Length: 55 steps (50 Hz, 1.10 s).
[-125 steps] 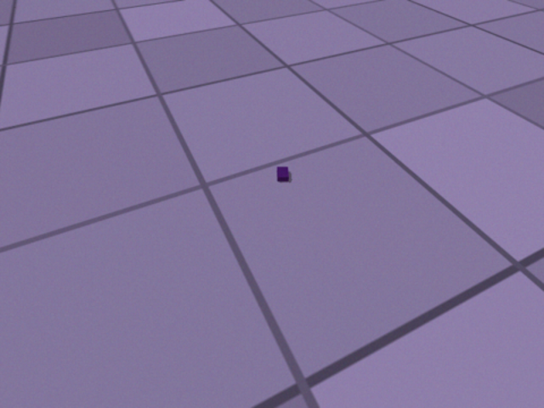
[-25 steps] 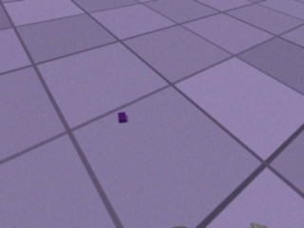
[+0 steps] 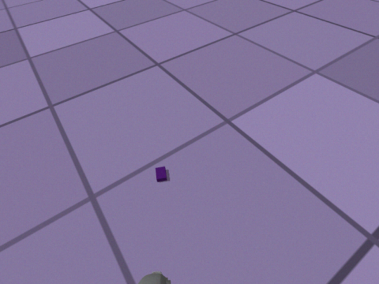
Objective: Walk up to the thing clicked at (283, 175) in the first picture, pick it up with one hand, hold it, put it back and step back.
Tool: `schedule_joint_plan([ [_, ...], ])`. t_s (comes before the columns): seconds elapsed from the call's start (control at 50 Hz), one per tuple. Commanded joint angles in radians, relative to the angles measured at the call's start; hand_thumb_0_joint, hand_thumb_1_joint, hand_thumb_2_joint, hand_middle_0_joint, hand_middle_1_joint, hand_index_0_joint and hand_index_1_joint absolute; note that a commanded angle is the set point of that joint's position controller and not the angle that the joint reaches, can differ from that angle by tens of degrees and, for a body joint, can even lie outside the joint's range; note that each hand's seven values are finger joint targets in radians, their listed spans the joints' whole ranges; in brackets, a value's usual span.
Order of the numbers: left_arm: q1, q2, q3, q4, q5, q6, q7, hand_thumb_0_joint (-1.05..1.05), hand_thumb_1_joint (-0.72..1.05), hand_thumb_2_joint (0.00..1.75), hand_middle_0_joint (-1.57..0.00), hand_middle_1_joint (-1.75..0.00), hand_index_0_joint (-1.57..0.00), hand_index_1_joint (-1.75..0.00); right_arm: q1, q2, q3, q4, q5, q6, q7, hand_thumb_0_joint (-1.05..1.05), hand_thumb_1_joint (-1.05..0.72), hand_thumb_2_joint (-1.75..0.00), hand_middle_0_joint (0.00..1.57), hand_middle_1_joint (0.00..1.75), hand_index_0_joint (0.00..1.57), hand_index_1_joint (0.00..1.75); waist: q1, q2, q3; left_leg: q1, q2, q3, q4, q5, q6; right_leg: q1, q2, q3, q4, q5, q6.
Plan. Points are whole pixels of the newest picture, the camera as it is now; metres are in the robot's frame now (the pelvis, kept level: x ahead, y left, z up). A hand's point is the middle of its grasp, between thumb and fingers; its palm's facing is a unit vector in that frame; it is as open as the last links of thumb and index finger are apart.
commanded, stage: walk up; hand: left
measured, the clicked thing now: (161, 174) +0.87 +0.24 -0.75
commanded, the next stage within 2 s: none
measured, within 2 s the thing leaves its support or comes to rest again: neither
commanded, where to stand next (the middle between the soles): +0.50 +0.04 m, yaw -1 degrees
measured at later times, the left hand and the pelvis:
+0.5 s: hand (80, 232) +0.28 +0.32 -0.14, palm faces -0.11 -0.93 -0.35, open 7.4 cm; pelvis +0.20 +0.05 +0.00, yaw -1 degrees
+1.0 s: hand (89, 193) +0.40 +0.34 -0.14, palm faces -0.02 -0.92 -0.39, open 7.4 cm; pelvis +0.36 +0.05 -0.01, yaw +1 degrees
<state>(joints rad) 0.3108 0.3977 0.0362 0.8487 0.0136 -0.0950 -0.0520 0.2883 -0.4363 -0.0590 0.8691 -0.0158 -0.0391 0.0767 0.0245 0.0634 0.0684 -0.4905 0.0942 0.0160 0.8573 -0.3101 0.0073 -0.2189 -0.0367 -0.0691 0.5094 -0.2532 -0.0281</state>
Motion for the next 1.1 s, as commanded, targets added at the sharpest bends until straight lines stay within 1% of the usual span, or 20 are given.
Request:
schedule_joint_plan([
  [0.0, 0.017, 0.31, 0.101, -0.072, -0.007, -0.023, 0.015, 0.0, 0.9, 0.9, -0.2, -0.3, -0.2, -0.3, -0.049, -0.16, -0.059, -0.08, -0.005, -0.029, 0.009, 0.0, -0.9, -0.9, 0.2, 0.3, 0.2, 0.3, 0.026, -0.198, -0.002, 0.033, 0.0, 0.027, -0.184, 0.099, -0.003, -0.03, -0.22, 0.186, -0.248, -0.153, -0.185],
  [0.08, -0.057, 0.317, 0.093, -0.083, -0.004, -0.012, 0.015, 0.0, 0.9, 0.9, -0.2, -0.3, -0.2, -0.3, 0.021, -0.179, -0.076, -0.054, -0.005, -0.039, 0.01, 0.0, -0.9, -0.9, 0.2, 0.3, 0.2, 0.3, -0.055, -0.165, -0.013, 0.269, -0.025, 0.062, -0.25, 0.126, 0.015, -0.168, -0.216, 0.149, -0.169, -0.232, -0.147],
  [0.12, -0.011, 0.238, 0.061, -0.077, 0.005, -0.008, 0.017, 0.0, 0.9, 0.9, -0.2, -0.3, -0.2, -0.3, 0.176, -0.238, -0.1, -0.008, -0.005, -0.052, -0.01, 0.0, -0.9, -0.9, 0.2, 0.3, 0.2, 0.3, -0.134, 0.034, -0.102, 0.529, -0.024, -0.025, -0.35, -0.032, 0.054, -0.265, -0.13, 0.061, 0.21, -0.013, -0.094],
  [0.14, 0.048, 0.142, 0.035, -0.08, -0.012, -0.006, 0.015, 0.0, 0.9, 0.9, -0.2, -0.3, -0.2, -0.3, 0.228, -0.327, -0.121, -0.017, -0.019, -0.061, -0.024, 0.0, -0.9, -0.9, 0.2, 0.3, 0.2, 0.3, -0.132, 0.308, -0.122, 0.615, 0.219, -0.444, -0.537, -0.229, 0.126, -0.442, 0.02, -0.02, 0.55, -0.165, -0.017],
  [0.16, 0.044, 0.228, 0.054, -0.062, -0.015, 0.002, 0.031, 0.0, 0.9, 0.9, -0.2, -0.3, -0.2, -0.3, 0.202, -0.364, -0.124, -0.05, 0.01, -0.062, -0.028, 0.0, -0.9, -0.9, 0.2, 0.3, 0.2, 0.3, -0.128, 0.199, -0.102, 0.561, 0.35, -0.716, -0.647, -0.282, 0.221, -0.504, 0.055, 0.083, 0.653, -0.278, -0.025],
  [0.2, 0.032, 0.266, 0.053, -0.03, -0.021, 0.007, 0.036, 0.0, 0.9, 0.9, -0.2, -0.3, -0.2, -0.3, 0.096, -0.293, -0.097, -0.071, 0.023, -0.06, -0.037, 0.0, -0.9, -0.9, 0.2, 0.3, 0.2, 0.3, -0.065, 0.017, -0.007, 0.413, 0.273, -0.474, -0.606, -0.097, 0.187, -0.464, -0.018, 0.191, 0.676, -0.146, -0.026],
  [0.28, 0.094, 0.241, 0.058, 0.019, -0.022, 0.019, 0.017, 0.0, 0.9, 0.9, -0.2, -0.3, -0.2, -0.3, 0.043, -0.229, -0.07, -0.085, 0.017, -0.07, -0.044, 0.0, -0.9, -0.9, 0.2, 0.3, 0.2, 0.3, -0.028, 0.088, -0.029, 0.349, 0.178, -0.191, -0.594, 0.173, 0.176, -0.337, -0.056, 0.134, 0.535, -0.05, 0.001],
  [0.44, -0.091, 0.18, 0.054, -0.055, -0.005, 0.022, -0.007, 0.0, 0.9, 0.9, -0.2, -0.3, -0.2, -0.3, 0.102, -0.239, -0.074, -0.098, 0.015, -0.062, -0.046, 0.0, -0.9, -0.9, 0.2, 0.3, 0.2, 0.3, -0.072, 0.059, -0.01, 0.419, 0.168, -0.081, -0.555, 0.39, 0.206, -0.317, -0.058, 0.025, 0.186, 0.059, 0.006],
  [0.56, 0.04, 0.221, 0.087, -0.002, -0.002, 0.005, 0.007, 0.0, 0.9, 0.9, -0.2, -0.3, -0.2, -0.3, 0.049, -0.191, -0.046, -0.141, 0.018, -0.04, -0.044, 0.0, -0.9, -0.9, 0.2, 0.3, 0.2, 0.3, 0.026, -0.068, -0.082, 0.165, 0.078, 0.013, -0.261, 0.227, 0.125, 0.17, 0.033, -0.007, 0.003, 0.08, -0.032],
  [0.58, 0.141, 0.274, 0.112, 0.012, 0.003, -0.003, 0.02, 0.0, 0.9, 0.9, -0.2, -0.3, -0.2, -0.3, 0.075, -0.137, -0.028, -0.149, 0.017, -0.043, -0.043, 0.0, -0.9, -0.9, 0.2, 0.3, 0.2, 0.3, 0.076, -0.24, -0.137, 0.059, 0.003, 0.063, 0.001, 0.109, 0.09, 0.296, -0.106, 0.195, -0.102, -0.074, -0.069],
  [0.6, 0.172, 0.367, 0.128, -0.018, -0.001, -0.014, 0.031, 0.0, 0.9, 0.9, -0.2, -0.3, -0.2, -0.3, 0.134, -0.099, -0.01, -0.155, 0.018, -0.038, -0.041, 0.0, -0.9, -0.9, 0.2, 0.3, 0.2, 0.3, 0.067, -0.352, -0.18, -0.135, -0.113, 0.05, 0.213, -0.214, 0.038, 0.396, -0.386, 0.678, -0.237, -0.223, -0.168],
  [0.62, 0.119, 0.371, 0.122, -0.02, -0.016, -0.007, 0.03, 0.0, 0.9, 0.9, -0.2, -0.3, -0.2, -0.3, 0.088, -0.216, -0.043, -0.122, 0.008, -0.023, -0.053, 0.0, -0.9, -0.9, 0.2, 0.3, 0.2, 0.3, 0.064, -0.213, -0.121, -0.141, -0.062, -0.032, 0.298, -0.254, 0.042, 0.266, -0.427, 0.752, -0.253, -0.322, -0.265],
  [0.74, -0.01, 0.27, 0.09, -0.063, -0.013, -0.011, 0.031, 0.0, 0.9, 0.9, -0.2, -0.3, -0.2, -0.3, 0.142, -0.18, -0.045, -0.039, 0.006, -0.01, -0.028, 0.0, -0.9, -0.9, 0.2, 0.3, 0.2, 0.3, -0.014, -0.225, -0.015, -0.019, -0.006, -0.034, 0.133, -0.025, 0.013, -0.012, -0.208, 0.257, -0.255, -0.075, -0.18],
  [0.8, -0.015, 0.288, 0.098, -0.079, -0.002, -0.01, 0.025, 0.0, 0.9, 0.9, -0.2, -0.3, -0.2, -0.3, 0.085, -0.173, -0.053, -0.05, -0.006, -0.007, -0.011, 0.0, -0.9, -0.9, 0.2, 0.3, 0.2, 0.3, -0.006, -0.251, 0.01, -0.015, 0.006, -0.004, -0.018, -0.003, -0.013, -0.059, -0.208, 0.23, -0.292, -0.236, -0.198],
  [0.94, -0.043, 0.272, 0.074, -0.088, -0.004, 0.011, 0.02, 0.0, 0.9, 0.9, -0.2, -0.3, -0.2, -0.3, 0.047, -0.147, -0.052, -0.035, -0.007, -0.039, -0.025, 0.0, -0.9, -0.9, 0.2, 0.3, 0.2, 0.3, -0.026, -0.166, -0.025, 0.265, -0.055, 0.061, -0.288, 0.141, -0.001, -0.177, -0.185, 0.148, -0.108, -0.142, -0.148],
  [0.98, -0.032, 0.186, 0.034, -0.083, -0.006, 0.028, 0.028, 0.0, 0.9, 0.9, -0.2, -0.3, -0.2, -0.3, 0.111, -0.183, -0.058, -0.007, -0.013, -0.047, -0.051, 0.0, -0.9, -0.9, 0.2, 0.3, 0.2, 0.3, -0.069, -0.025, -0.059, 0.407, -0.02, -0.033, -0.39, 0.012, 0.032, -0.27, -0.129, 0.086, 0.106, -0.074, -0.087],
  [1.0, -0.002, 0.123, 0.013, -0.088, -0.013, 0.032, 0.03, 0.0, 0.9, 0.9, -0.2, -0.3, -0.2, -0.3, 0.13, -0.268, -0.075, -0.018, -0.019, -0.052, -0.061, 0.0, -0.9, -0.9, 0.2, 0.3, 0.2, 0.3, -0.067, 0.211, -0.069, 0.427, 0.204, -0.372, -0.544, -0.052, 0.096, -0.355, -0.011, -0.007, 0.371, -0.151, -0.014],
  [1.02, 0.051, 0.188, 0.031, -0.05, -0.016, 0.046, 0.044, 0.0, 0.9, 0.9, -0.2, -0.3, -0.2, -0.3, 0.099, -0.327, -0.084, -0.044, -0.003, -0.05, -0.06, 0.0, -0.9, -0.9, 0.2, 0.3, 0.2, 0.3, -0.058, 0.183, -0.062, 0.39, 0.328, -0.57, -0.61, -0.111, 0.219, -0.384, 0.031, 0.042, 0.464, -0.317, -0.008],
  [1.04, 0.026, 0.251, 0.046, -0.024, -0.01, 0.049, 0.053, 0.0, 0.9, 0.9, -0.2, -0.3, -0.2, -0.3, 0.082, -0.313, -0.088, -0.038, 0.005, -0.042, -0.061, 0.0, -0.9, -0.9, 0.2, 0.3, 0.2, 0.3, -0.058, 0.092, -0.027, 0.339, 0.322, -0.548, -0.583, -0.077, 0.264, -0.373, -0.003, 0.098, 0.543, -0.32, -0.009],
  [1.08, 0.027, 0.231, 0.046, -0.004, -0.016, 0.052, 0.055, 0.0, 0.9, 0.9, -0.2, -0.3, -0.2, -0.3, 0.05, -0.262, -0.066, -0.047, 0.003, -0.042, -0.073, 0.0, -0.9, -0.9, 0.2, 0.3, 0.2, 0.3, -0.038, 0.063, -0.037, 0.348, 0.239, -0.355, -0.521, 0.194, 0.223, -0.35, -0.021, 0.146, 0.525, -0.263, -0.014],
])
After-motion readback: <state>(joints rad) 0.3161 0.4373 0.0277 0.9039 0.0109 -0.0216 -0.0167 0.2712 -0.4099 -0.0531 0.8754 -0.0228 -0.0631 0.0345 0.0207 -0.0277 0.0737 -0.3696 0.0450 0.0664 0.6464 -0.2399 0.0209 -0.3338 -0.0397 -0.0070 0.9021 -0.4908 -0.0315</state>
